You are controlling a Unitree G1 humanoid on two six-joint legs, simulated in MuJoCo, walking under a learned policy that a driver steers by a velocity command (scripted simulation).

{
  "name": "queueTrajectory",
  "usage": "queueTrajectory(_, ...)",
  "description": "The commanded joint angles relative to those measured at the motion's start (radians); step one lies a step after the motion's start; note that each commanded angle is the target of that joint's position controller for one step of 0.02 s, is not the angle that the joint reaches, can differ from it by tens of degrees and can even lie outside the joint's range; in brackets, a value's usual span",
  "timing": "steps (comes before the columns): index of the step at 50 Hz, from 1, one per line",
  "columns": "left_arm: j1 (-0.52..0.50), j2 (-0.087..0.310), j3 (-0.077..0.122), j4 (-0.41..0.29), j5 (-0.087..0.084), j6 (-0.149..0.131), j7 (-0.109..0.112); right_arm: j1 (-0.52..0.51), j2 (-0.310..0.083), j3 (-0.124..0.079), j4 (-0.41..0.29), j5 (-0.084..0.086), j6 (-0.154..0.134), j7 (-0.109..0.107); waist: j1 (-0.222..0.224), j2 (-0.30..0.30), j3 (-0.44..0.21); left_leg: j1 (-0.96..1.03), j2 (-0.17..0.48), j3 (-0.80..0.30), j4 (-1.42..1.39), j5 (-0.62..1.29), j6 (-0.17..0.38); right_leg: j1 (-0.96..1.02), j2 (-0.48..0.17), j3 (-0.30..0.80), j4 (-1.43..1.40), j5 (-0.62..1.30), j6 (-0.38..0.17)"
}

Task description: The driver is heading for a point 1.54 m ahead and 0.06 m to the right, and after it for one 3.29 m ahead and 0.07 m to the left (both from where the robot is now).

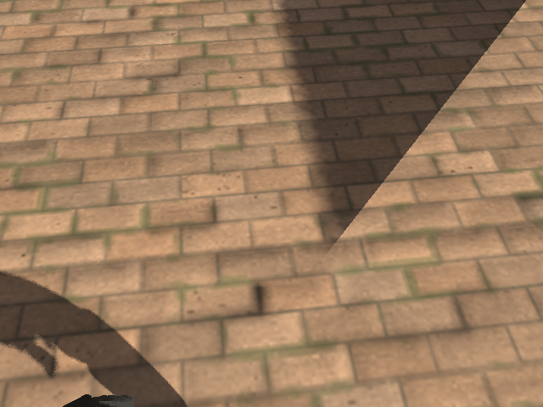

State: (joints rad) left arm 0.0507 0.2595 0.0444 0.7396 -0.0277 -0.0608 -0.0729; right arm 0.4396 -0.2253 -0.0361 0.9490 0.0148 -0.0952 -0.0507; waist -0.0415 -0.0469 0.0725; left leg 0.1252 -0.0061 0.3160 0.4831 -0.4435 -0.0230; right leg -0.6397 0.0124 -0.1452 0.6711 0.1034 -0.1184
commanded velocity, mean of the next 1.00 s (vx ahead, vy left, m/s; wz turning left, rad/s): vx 0.11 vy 0.00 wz -0.42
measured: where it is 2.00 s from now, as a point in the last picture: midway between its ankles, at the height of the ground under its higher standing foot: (218, 384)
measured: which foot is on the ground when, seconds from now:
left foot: down 0.00-0.02, up 0.04-0.48, down 0.50-0.92, up 0.94-1.00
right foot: up 0.00-0.00, down 0.02-0.50, up 0.52-0.84, down 0.86-1.00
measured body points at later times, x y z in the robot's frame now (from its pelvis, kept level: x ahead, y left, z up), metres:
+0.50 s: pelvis +0.23 +0.05 +0.01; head +0.24 +0.04 +0.46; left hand +0.50 +0.24 -0.06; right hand +0.30 -0.26 -0.07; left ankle +0.36 +0.14 -0.72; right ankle +0.20 -0.02 -0.72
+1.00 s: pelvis +0.25 +0.06 +0.01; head +0.26 +0.05 +0.46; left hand +0.47 +0.25 -0.09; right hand +0.26 -0.23 -0.10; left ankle +0.34 +0.14 -0.71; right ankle +0.17 -0.04 -0.72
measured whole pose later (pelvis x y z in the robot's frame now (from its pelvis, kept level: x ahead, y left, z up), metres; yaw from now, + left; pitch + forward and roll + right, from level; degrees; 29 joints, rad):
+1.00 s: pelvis +0.25 +0.06 +0.01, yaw -24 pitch +1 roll -1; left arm 0.25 0.23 0.05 0.71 0.02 0.02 0.03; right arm 0.24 -0.26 -0.05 0.68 0.01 0.00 0.00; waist -0.02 0.04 0.00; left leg -0.43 -0.03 -0.04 0.71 -0.34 0.01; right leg -0.24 0.00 0.01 0.58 -0.36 0.00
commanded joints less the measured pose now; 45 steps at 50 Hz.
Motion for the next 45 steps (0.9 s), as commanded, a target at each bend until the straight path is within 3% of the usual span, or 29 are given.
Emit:
queueTrajectory(1,0.493,0.229,0.102,0.074,-0.006,0.02,0.031,-0.284,-0.218,-0.052,-0.177,0.028,-0.001,-0.014,0.301,0.043,-0.202,-0.405,0.091,-0.096,0.677,0.684,-0.038,0.734,0.008,0.119,-0.174,0.198,-0.085)
queueTrajectory(2,0.423,0.242,0.09,0.063,0.032,0.022,0.049,-0.261,-0.06,-0.014,-0.219,-0.027,-0.018,0.018,0.186,-0.285,-0.118,-0.707,-0.084,-0.15,1.079,-0.226,-0.051,0.809,-0.064,0.31,-0.097,0.69,-0.132)
queueTrajectory(3,0.327,0.254,0.069,-0.023,0.101,-0.005,0.041,-0.031,-0.046,0.003,-0.242,-0.017,-0.041,0.038,0.05,-0.235,-0.378,-0.838,-0.1,-0.404,1.254,-0.239,-0.045,0.955,-0.279,0.717,-0.113,0.802,-0.351)
queueTrajectory(4,0.263,0.256,0.086,-0.091,0.087,-0.002,0.032,-0.072,-0.143,-0.011,-0.271,-0.011,-0.05,0.044,0.088,-0.073,-0.48,-0.84,-0.078,-0.496,1.226,-0.163,-0.017,0.945,-0.32,0.838,-0.24,0.494,-0.396)
queueTrajectory(5,0.183,0.237,0.086,-0.123,0.04,-0.003,0.029,-0.137,-0.181,-0.024,-0.298,-0.004,-0.046,0.042,0.043,0.083,-0.346,-0.89,-0.05,-0.492,1.12,-0.099,-0.004,0.809,-0.276,0.827,-0.315,0.187,-0.364)
queueTrajectory(6,0.117,0.197,0.073,-0.137,0.005,-0.002,0.033,-0.166,-0.193,-0.034,-0.29,-0.014,-0.028,0.031,-0.002,0.189,-0.258,-0.863,-0.006,-0.486,1.035,-0.045,-0.016,0.655,-0.232,0.787,-0.359,0.045,-0.306)
queueTrajectory(8,0.08,0.179,0.068,-0.163,0.01,0.005,0.044,-0.195,-0.207,-0.046,-0.306,-0.025,0.015,0.015,-0.033,0.166,-0.172,-0.773,0.023,-0.483,0.894,-0.02,-0.048,0.424,-0.171,0.695,-0.376,0.155,-0.262)
queueTrajectory(9,0.084,0.169,0.068,-0.163,0.01,0.012,0.053,-0.216,-0.194,-0.047,-0.319,-0.031,0.026,0.01,-0.032,0.147,-0.156,-0.739,0.028,-0.473,0.81,-0.013,-0.061,0.356,-0.124,0.626,-0.357,0.23,-0.238)
queueTrajectory(11,0.118,0.186,0.077,-0.157,0.009,0.028,0.082,-0.285,-0.132,-0.032,-0.35,-0.042,0.031,0.003,-0.012,0.114,-0.183,-0.703,-0.004,-0.443,0.623,0.07,-0.078,0.315,-0.042,0.537,-0.303,0.355,-0.194)
queueTrajectory(13,0.134,0.202,0.086,-0.161,0.002,0.062,0.11,-0.337,-0.102,-0.024,-0.369,-0.032,0.039,0.0,0.007,0.056,-0.252,-0.681,-0.046,-0.439,0.477,0.178,-0.092,0.353,-0.006,0.529,-0.258,0.336,-0.141)
queueTrajectory(15,0.126,0.185,0.082,-0.177,-0.002,0.088,0.128,-0.352,-0.107,-0.024,-0.361,-0.02,0.047,0.003,0.024,-0.003,-0.295,-0.676,-0.048,-0.44,0.392,0.266,-0.095,0.397,-0.005,0.516,-0.224,0.241,-0.089)
queueTrajectory(20,0.162,0.134,0.058,-0.193,0.024,0.102,0.129,-0.455,-0.126,-0.025,-0.388,-0.024,0.041,0.018,0.093,-0.096,-0.238,-0.69,-0.016,-0.455,0.275,0.263,-0.065,0.454,-0.066,0.619,-0.184,0.077,-0.082)
queueTrajectory(22,0.15,0.13,0.051,-0.204,0.026,0.101,0.124,-0.451,-0.14,-0.031,-0.391,-0.026,0.028,0.029,0.091,-0.109,-0.218,-0.639,-0.011,-0.45,0.19,0.239,-0.03,0.468,-0.084,0.656,-0.153,0.081,-0.079)
queueTrajectory(23,0.127,0.127,0.047,-0.21,0.022,0.1,0.12,-0.421,-0.141,-0.035,-0.382,-0.025,0.022,0.035,0.067,-0.109,-0.206,-0.56,-0.01,-0.44,0.094,0.281,-0.009,0.443,-0.07,0.658,-0.136,0.049,-0.064)
queueTrajectory(24,0.109,0.119,0.043,-0.213,0.018,0.098,0.115,-0.382,-0.136,-0.039,-0.369,-0.026,0.015,0.04,0.037,-0.096,-0.189,-0.438,-0.002,-0.424,-0.046,0.421,0.015,0.392,-0.037,0.643,-0.116,-0.03,-0.037)
queueTrajectory(25,0.164,0.077,0.03,-0.208,0.03,0.093,0.108,-0.374,-0.166,-0.045,-0.373,-0.041,0.014,0.041,0.061,0.002,-0.206,-0.298,0.113,-0.525,-0.066,0.629,0.064,0.314,0.026,0.59,-0.018,-0.275,0.011)
queueTrajectory(26,0.259,0.065,0.026,-0.193,0.036,0.085,0.107,-0.378,-0.21,-0.05,-0.397,-0.065,0.024,0.036,0.106,0.228,-0.199,-0.207,0.305,-0.713,-0.062,0.994,0.198,0.188,0.174,0.446,0.206,-0.723,0.09)
queueTrajectory(27,0.245,0.151,0.049,-0.205,0.026,0.074,0.103,-0.28,-0.212,-0.059,-0.36,-0.068,0.029,0.036,0.081,0.354,-0.234,-0.214,0.438,-0.939,-0.113,0.968,0.357,0.092,0.167,0.383,0.384,-0.835,0.151)
queueTrajectory(28,0.204,0.21,0.065,-0.19,0.022,0.075,0.105,-0.275,-0.19,-0.058,-0.364,-0.046,0.032,0.035,0.051,0.251,-0.226,-0.221,0.401,-0.917,-0.1,0.822,0.354,0.056,0.121,0.378,0.523,-0.771,0.18)
queueTrajectory(29,0.162,0.207,0.068,-0.174,0.021,0.087,0.109,-0.282,-0.164,-0.052,-0.364,-0.033,0.042,0.032,0.037,0.164,-0.208,-0.239,0.333,-0.808,-0.086,0.712,0.298,0.039,0.109,0.36,0.592,-0.702,0.195)
queueTrajectory(30,0.158,0.178,0.063,-0.16,0.022,0.104,0.113,-0.3,-0.149,-0.042,-0.372,-0.025,0.053,0.03,0.041,0.122,-0.195,-0.272,0.284,-0.741,-0.088,0.634,0.254,0.044,0.101,0.347,0.631,-0.664,0.204)
queueTrajectory(33,0.169,0.082,0.033,-0.152,0.015,0.113,0.104,-0.357,-0.131,-0.028,-0.373,-0.031,0.078,0.028,0.072,0.161,-0.162,-0.384,0.156,-0.563,-0.139,0.476,0.191,0.14,0.069,0.241,0.49,-0.568,0.211)
queueTrajectory(35,0.15,0.044,0.018,-0.148,0.017,0.106,0.104,-0.338,-0.123,-0.028,-0.363,-0.029,0.09,0.029,0.049,0.222,-0.175,-0.365,0.121,-0.524,-0.151,0.404,0.192,0.209,0.032,0.185,0.278,-0.569,0.216)
queueTrajectory(38,0.125,0.058,0.02,-0.142,0.014,0.094,0.1,-0.263,-0.153,-0.038,-0.336,-0.027,0.097,0.025,0.002,0.271,-0.185,-0.31,0.173,-0.592,-0.148,0.321,0.233,0.281,0.002,0.185,0.054,-0.548,0.197)
queueTrajectory(41,0.191,0.06,0.026,-0.096,0.019,0.084,0.094,-0.253,-0.145,-0.031,-0.321,-0.011,0.098,0.024,0.039,0.234,-0.165,-0.37,0.171,-0.604,-0.126,0.252,0.205,0.421,0.016,0.158,-0.225,-0.353,0.144)
queueTrajectory(42,0.194,0.072,0.027,-0.093,0.032,0.081,0.092,-0.221,-0.137,-0.028,-0.308,-0.009,0.092,0.025,0.037,0.208,-0.163,-0.418,0.157,-0.591,-0.118,0.215,0.164,0.484,0.0,0.183,-0.256,-0.303,0.117)
queueTrajectory(43,0.197,0.102,0.029,-0.104,0.049,0.078,0.094,-0.217,-0.123,-0.021,-0.309,-0.02,0.08,0.03,0.033,0.145,-0.17,-0.486,0.137,-0.557,-0.075,0.184,0.115,0.546,-0.073,0.254,-0.241,-0.25,0.082)
queueTrajectory(44,0.189,0.137,0.041,-0.08,0.057,0.076,0.094,-0.199,-0.088,-0.013,-0.321,-0.03,0.065,0.042,-0.012,-0.036,-0.154,-0.528,0.043,-0.447,-0.05,0.135,0.069,0.506,-0.122,0.297,-0.211,-0.289,0.038)
queueTrajectory(45,0.195,0.099,0.04,-0.082,0.053,0.072,0.092,-0.277,-0.113,-0.02,-0.338,-0.028,0.059,0.047,0.034,-0.082,-0.127,-0.5,-0.002,-0.388,0.022,0.156,0.034,0.42,-0.127,0.307,-0.262,-0.434,0.015)
Velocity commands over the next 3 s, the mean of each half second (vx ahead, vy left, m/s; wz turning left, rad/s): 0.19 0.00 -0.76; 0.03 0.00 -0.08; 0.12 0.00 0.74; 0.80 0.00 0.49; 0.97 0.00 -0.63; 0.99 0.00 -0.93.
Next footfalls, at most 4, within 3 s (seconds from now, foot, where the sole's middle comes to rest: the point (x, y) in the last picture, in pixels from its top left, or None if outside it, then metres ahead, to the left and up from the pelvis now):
0.02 right None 0.24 -0.03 -0.76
0.50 left None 0.39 0.12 -0.76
0.86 right None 0.21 -0.06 -0.76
1.22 left None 0.36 0.17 -0.76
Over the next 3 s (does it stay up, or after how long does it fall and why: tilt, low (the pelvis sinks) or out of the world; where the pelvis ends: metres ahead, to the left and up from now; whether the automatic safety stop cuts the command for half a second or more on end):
stays up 1.41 0.11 -0.01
